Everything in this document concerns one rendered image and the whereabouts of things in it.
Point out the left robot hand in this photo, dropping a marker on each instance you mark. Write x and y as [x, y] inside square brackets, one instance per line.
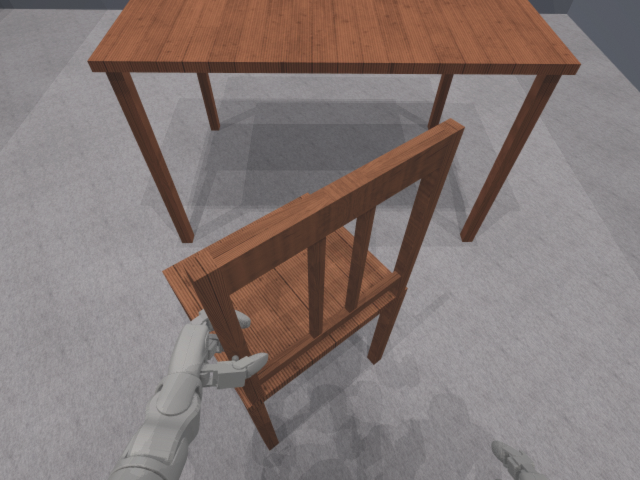
[195, 345]

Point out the right robot hand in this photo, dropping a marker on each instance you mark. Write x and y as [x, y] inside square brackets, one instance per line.
[519, 465]

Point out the chair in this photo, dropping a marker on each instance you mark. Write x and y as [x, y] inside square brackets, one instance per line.
[306, 283]

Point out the table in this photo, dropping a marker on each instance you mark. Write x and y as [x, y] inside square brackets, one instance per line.
[498, 37]

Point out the robot left forearm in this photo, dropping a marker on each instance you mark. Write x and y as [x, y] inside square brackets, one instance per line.
[159, 449]

